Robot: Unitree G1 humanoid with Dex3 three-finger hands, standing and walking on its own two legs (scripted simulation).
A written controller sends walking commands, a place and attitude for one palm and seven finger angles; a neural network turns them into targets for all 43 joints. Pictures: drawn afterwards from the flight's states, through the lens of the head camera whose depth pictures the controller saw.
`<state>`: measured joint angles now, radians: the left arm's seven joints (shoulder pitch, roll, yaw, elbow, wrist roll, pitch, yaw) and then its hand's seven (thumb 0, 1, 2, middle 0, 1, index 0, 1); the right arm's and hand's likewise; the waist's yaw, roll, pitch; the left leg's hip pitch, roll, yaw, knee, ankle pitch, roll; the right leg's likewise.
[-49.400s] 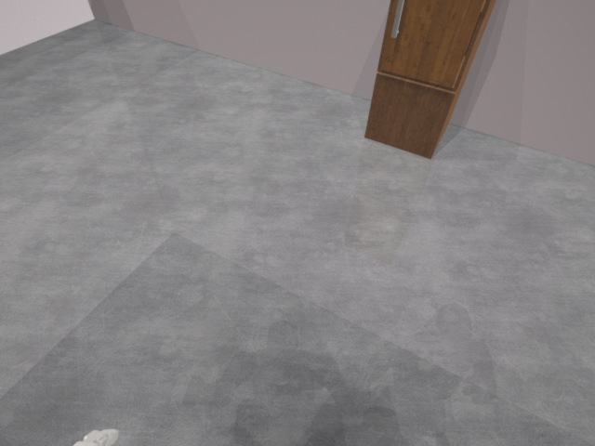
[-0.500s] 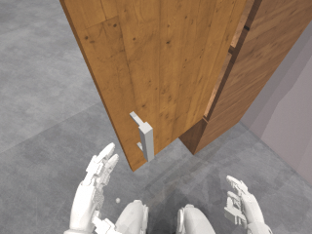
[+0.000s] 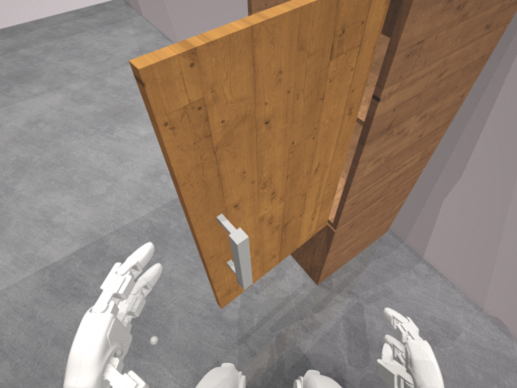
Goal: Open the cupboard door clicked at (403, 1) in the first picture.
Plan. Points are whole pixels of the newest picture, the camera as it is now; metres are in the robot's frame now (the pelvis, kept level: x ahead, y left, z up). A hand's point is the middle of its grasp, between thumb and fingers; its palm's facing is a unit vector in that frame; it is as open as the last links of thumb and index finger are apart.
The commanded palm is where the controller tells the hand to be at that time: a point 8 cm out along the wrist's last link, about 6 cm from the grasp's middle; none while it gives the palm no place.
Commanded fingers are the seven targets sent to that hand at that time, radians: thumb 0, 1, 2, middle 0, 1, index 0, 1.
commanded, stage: draw the hand back to the body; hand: left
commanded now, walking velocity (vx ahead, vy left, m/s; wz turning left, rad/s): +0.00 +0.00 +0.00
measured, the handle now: (235, 254) +0.33 +0.07 +0.00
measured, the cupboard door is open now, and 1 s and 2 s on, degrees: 94 94 94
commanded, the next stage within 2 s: step back with the hand held close in 1.20 s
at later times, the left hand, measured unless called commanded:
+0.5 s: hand (38, 287) +0.20 +0.24 +0.16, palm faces +0.24 -0.90 -0.36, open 13.0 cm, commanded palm +0.16 +0.29 +0.20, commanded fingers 0.00 0.38 0.68 -0.18 -0.30 -0.18 -0.30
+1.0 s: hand out of the picture +0.22 +0.30 +0.25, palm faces +0.43 -0.82 -0.38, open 7.8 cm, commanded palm +0.17 +0.34 +0.27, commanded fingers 0.00 0.90 0.90 -0.20 -0.30 -0.20 -0.30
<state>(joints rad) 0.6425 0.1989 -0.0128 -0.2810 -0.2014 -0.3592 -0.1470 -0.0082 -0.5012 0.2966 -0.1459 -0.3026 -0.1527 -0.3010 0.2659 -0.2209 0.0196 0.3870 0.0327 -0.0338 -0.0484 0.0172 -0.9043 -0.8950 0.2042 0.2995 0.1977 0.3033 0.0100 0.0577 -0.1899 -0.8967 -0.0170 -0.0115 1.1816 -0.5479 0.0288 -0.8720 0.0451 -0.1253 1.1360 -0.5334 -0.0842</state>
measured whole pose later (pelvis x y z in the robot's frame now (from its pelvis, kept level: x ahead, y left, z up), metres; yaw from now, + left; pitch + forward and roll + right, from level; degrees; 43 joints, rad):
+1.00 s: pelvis +0.03 +0.04 +0.09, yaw -2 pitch -4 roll -1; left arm 0.47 0.34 0.34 -0.41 -0.08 -0.06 0.11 0.01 0.82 0.87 -0.20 -0.30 -0.20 -0.30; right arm 0.21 -0.24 0.03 0.60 0.01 -0.09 -0.05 0.02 -0.90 -0.89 0.20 0.30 0.20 0.30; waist 0.07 0.07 0.00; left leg -0.11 -0.05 0.05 0.45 -0.27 0.08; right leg -0.11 0.03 -0.02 0.41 -0.24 -0.02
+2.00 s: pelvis -0.04 +0.05 +0.08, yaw -3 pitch -1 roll -1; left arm 0.54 0.40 0.42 -0.48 -0.01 -0.19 0.14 0.02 0.88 0.89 -0.21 -0.30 -0.21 -0.30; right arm 0.22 -0.23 -0.01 0.55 0.00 -0.04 -0.08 0.02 -0.90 -0.89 0.20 0.30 0.20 0.30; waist 0.00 0.01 0.04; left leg -0.34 -0.05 0.08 0.58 -0.23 0.11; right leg -0.34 0.04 0.04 0.57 -0.20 0.00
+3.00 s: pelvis -0.23 +0.05 +0.06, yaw -9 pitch -1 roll -2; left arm 0.56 0.52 0.49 -0.61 -0.08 -0.25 0.10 0.01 0.88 0.89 -0.21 -0.31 -0.22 -0.30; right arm 0.23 -0.19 0.03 0.66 -0.01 -0.11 -0.06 0.01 -0.90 -0.89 0.21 0.30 0.20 0.30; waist -0.01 -0.04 -0.04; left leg -0.53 0.00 0.03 0.58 -0.02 0.04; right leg -0.02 0.03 -0.01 0.57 -0.53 0.01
